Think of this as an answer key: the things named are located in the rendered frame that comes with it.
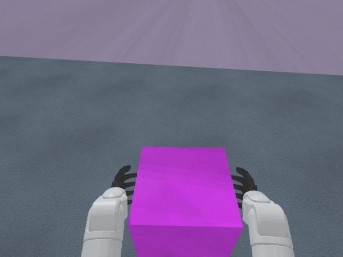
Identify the robot left hand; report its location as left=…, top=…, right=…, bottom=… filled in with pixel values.
left=111, top=165, right=137, bottom=205

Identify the carton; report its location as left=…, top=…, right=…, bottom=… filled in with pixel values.
left=128, top=147, right=243, bottom=257

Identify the right robot forearm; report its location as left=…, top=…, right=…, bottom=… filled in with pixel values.
left=242, top=191, right=295, bottom=257

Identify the robot right hand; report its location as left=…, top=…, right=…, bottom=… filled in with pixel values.
left=231, top=167, right=258, bottom=209

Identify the left robot forearm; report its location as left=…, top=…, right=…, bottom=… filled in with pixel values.
left=81, top=187, right=128, bottom=257

